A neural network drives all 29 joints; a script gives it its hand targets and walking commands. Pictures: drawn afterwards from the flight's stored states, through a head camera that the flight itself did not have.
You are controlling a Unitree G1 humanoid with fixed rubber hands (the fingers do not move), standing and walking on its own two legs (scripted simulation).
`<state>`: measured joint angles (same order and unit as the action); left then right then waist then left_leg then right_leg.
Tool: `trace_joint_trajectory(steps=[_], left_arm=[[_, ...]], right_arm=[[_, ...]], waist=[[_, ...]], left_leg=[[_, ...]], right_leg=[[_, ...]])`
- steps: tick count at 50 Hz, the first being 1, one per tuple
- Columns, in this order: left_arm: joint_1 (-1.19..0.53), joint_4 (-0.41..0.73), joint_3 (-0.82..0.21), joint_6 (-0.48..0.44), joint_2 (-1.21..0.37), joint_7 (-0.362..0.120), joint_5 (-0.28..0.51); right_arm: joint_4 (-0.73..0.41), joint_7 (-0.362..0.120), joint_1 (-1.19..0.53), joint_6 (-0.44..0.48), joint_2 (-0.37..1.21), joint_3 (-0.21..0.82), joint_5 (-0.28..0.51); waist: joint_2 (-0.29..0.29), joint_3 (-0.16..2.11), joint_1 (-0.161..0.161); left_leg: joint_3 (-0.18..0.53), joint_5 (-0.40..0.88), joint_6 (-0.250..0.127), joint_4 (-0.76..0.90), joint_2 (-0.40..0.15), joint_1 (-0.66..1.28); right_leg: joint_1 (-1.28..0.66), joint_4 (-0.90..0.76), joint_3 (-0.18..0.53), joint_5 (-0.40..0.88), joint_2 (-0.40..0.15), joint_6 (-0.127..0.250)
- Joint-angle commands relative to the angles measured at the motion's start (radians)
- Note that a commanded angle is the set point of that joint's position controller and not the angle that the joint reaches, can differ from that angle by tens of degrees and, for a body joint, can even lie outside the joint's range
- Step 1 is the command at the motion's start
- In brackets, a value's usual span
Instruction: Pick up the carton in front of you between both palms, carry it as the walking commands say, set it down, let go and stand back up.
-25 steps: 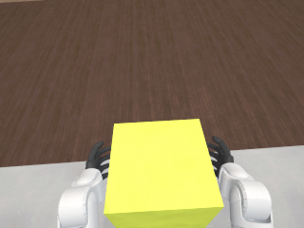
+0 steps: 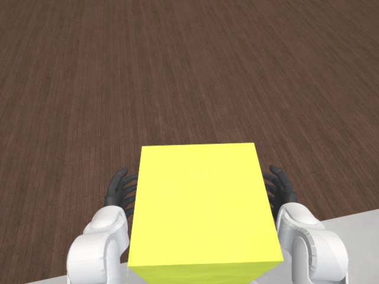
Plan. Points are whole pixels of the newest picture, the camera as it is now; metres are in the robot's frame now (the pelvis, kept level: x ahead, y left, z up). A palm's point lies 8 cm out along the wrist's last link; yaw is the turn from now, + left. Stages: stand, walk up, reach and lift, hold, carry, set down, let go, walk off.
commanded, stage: carry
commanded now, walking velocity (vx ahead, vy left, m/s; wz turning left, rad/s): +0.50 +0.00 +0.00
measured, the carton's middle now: (199, 220) +0.24 -0.01 +0.02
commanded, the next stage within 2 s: none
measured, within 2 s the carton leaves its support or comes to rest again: neither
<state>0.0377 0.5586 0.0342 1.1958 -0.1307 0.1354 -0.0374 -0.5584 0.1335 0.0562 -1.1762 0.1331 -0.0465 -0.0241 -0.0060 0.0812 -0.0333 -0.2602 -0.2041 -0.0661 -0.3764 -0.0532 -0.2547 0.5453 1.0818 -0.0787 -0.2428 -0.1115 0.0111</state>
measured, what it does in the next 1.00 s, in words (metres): walks ahead: right foot, then left foot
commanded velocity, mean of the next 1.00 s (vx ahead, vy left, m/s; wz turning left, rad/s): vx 0.05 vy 0.00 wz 0.00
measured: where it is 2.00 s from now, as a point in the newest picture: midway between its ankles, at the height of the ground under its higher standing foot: (192, 265)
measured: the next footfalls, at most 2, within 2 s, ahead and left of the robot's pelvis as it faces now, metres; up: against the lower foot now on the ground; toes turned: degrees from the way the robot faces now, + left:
right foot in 0.26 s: +0.38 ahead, -0.12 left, +0.00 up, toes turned -9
left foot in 0.56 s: +0.37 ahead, +0.08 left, +0.00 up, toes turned +6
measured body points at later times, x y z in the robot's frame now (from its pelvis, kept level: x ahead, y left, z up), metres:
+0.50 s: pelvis +0.27 -0.04 -0.02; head +0.35 -0.05 +0.43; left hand +0.63 +0.13 +0.11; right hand +0.65 -0.18 +0.10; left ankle +0.26 +0.07 -0.72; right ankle +0.34 -0.11 -0.75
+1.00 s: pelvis +0.38 -0.03 -0.01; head +0.42 -0.03 +0.44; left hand +0.74 +0.12 +0.09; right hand +0.74 -0.18 +0.09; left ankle +0.33 +0.07 -0.74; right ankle +0.35 -0.11 -0.74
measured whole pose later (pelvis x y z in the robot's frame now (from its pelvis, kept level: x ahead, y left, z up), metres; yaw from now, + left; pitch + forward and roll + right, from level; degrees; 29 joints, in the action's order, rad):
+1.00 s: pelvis +0.38 -0.03 -0.01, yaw +1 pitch +5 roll +0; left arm -0.53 0.11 0.30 1.14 -0.14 0.16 -0.05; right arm -0.10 0.17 -0.53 -1.14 0.13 -0.29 -0.04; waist 0.00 0.00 -0.01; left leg -0.10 -0.35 -0.03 -0.60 -0.01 -0.30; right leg 0.31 0.59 -0.17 -0.33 -0.03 0.01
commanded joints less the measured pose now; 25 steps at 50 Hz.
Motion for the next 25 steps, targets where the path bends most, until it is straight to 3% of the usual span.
trace_joint_trajectory(steps=[1, 6, 9, 11, 12, 13, 14, 15, 16, 17, 18, 19, 21, 23, 25], left_arm=[[-0.365, 0.086, -0.639, -0.040, -0.792, -0.096, 0.229], [-0.454, 0.113, -0.616, -0.020, -0.676, -0.060, 0.244], [-0.578, 0.108, -0.576, -0.002, -0.566, -0.032, 0.269], [-0.635, 0.069, -0.531, 0.007, -0.483, -0.007, 0.275], [-0.659, 0.034, -0.505, 0.009, -0.451, 0.007, 0.273], [-0.690, 0.004, -0.471, 0.012, -0.418, 0.022, 0.268], [-0.743, -0.017, -0.438, 0.015, -0.382, 0.036, 0.263], [-0.784, -0.047, -0.406, 0.017, -0.346, 0.050, 0.271], [-0.783, -0.064, -0.405, 0.016, -0.380, 0.056, 0.294], [-0.847, -0.060, -0.405, 0.008, -0.426, 0.053, 0.310], [-0.912, -0.066, -0.402, 0.001, -0.469, 0.047, 0.318], [-0.987, -0.075, -0.406, -0.010, -0.510, 0.039, 0.321], [-1.054, -0.116, -0.401, -0.027, -0.563, 0.020, 0.317], [-1.114, -0.152, -0.406, -0.039, -0.586, 0.006, 0.310], [-1.153, -0.189, -0.404, -0.046, -0.589, 0.003, 0.300]], right_arm=[[-0.123, -0.132, -0.409, 0.017, 0.750, 0.657, 0.287], [-0.117, -0.099, -0.458, 0.003, 0.621, 0.611, 0.277], [-0.095, -0.053, -0.556, -0.007, 0.519, 0.561, 0.269], [-0.061, -0.016, -0.626, -0.015, 0.447, 0.520, 0.252], [-0.040, 0.002, -0.671, -0.021, 0.416, 0.499, 0.246], [-0.016, 0.021, -0.714, -0.027, 0.384, 0.476, 0.240], [0.012, 0.038, -0.774, -0.034, 0.369, 0.454, 0.236], [0.028, 0.052, -0.808, -0.039, 0.380, 0.445, 0.252], [0.034, 0.063, -0.834, -0.039, 0.387, 0.431, 0.258], [0.030, 0.067, -0.913, -0.036, 0.427, 0.424, 0.268], [0.047, 0.067, -0.976, -0.030, 0.465, 0.415, 0.274], [0.066, 0.062, -1.024, -0.025, 0.501, 0.404, 0.270], [0.111, 0.051, -1.092, -0.012, 0.551, 0.410, 0.258], [0.169, 0.043, -1.128, 0.002, 0.585, 0.414, 0.245], [0.214, 0.042, -1.164, 0.013, 0.592, 0.409, 0.235]], waist=[[0.133, 0.187, 0.018], [0.147, 0.089, 0.011], [0.166, 0.043, 0.012], [0.177, 0.092, 0.025], [0.145, 0.141, 0.058], [0.075, 0.194, 0.082], [-0.109, 0.296, 0.091], [-0.275, 0.412, 0.100], [-0.260, 0.450, 0.091], [-0.240, 0.448, 0.081], [-0.134, 0.406, 0.068], [-0.127, 0.396, 0.065], [-0.103, 0.409, 0.058], [-0.105, 0.440, 0.059], [-0.125, 0.460, 0.060]], left_leg=[[0.221, 0.118, -0.044, 0.222, -0.237, 0.259], [0.117, 0.229, -0.049, 0.210, -0.185, 0.275], [0.067, 0.433, -0.038, 0.122, -0.173, 0.272], [0.024, 0.533, -0.007, -0.025, -0.158, 0.253], [-0.013, 0.550, 0.024, -0.167, -0.116, 0.218], [-0.003, 0.443, 0.051, -0.335, -0.071, 0.145], [0.038, 0.067, 0.086, -0.580, -0.032, -0.024], [0.132, -0.367, 0.105, -0.860, 0.093, -0.265], [0.228, -0.392, 0.080, -0.970, 0.071, -0.305], [0.262, -0.351, 0.048, -0.978, 0.042, -0.327], [0.273, -0.313, 0.029, -0.933, 0.014, -0.330], [0.279, -0.287, 0.022, -0.840, -0.015, -0.297], [0.246, -0.274, 0.030, -0.623, -0.011, -0.208], [0.222, -0.266, 0.043, -0.452, 0.018, -0.136], [0.189, -0.181, 0.046, -0.334, 0.045, -0.094]], right_leg=[[0.109, -0.152, -0.022, 0.093, -0.018, -0.015], [0.097, -0.430, -0.101, 0.207, 0.020, -0.014], [0.036, -0.504, -0.130, 0.265, 0.054, 0.012], [-0.121, -0.527, -0.156, 0.291, 0.093, 0.029], [-0.269, -0.583, -0.190, 0.316, 0.136, 0.032], [-0.426, -0.623, -0.161, 0.362, 0.115, 0.029], [-0.643, -0.548, 0.081, 0.697, -0.121, 0.085], [-0.843, -0.609, 0.411, 0.770, -0.299, 0.269], [-0.803, -0.683, 0.441, 0.614, -0.310, 0.286], [-0.760, -0.682, 0.372, 0.570, -0.264, 0.261], [-0.676, -0.680, 0.288, 0.586, -0.232, 0.227], [-0.606, -0.676, 0.219, 0.601, -0.223, 0.221], [-0.546, -0.670, 0.100, 0.633, -0.177, 0.191], [-0.534, -0.633, 0.049, 0.686, -0.155, 0.200], [-0.539, -0.592, 0.022, 0.724, -0.149, 0.207]])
